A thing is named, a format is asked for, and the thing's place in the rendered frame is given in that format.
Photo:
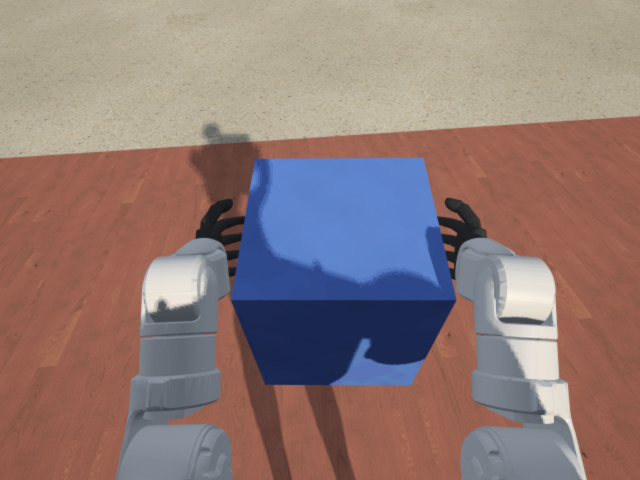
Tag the left robot hand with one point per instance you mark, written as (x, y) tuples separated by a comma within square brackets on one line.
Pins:
[(211, 228)]

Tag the right robot hand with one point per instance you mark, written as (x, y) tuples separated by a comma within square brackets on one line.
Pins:
[(465, 231)]

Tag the carton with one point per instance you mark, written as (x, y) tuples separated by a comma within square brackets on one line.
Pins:
[(342, 276)]

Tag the robot right upper arm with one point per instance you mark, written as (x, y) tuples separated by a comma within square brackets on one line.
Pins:
[(510, 453)]

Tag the robot left upper arm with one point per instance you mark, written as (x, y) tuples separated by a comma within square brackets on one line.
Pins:
[(178, 452)]

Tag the robot left forearm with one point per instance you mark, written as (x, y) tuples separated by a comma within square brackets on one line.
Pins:
[(177, 367)]

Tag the robot right forearm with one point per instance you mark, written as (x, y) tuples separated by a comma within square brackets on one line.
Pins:
[(517, 373)]

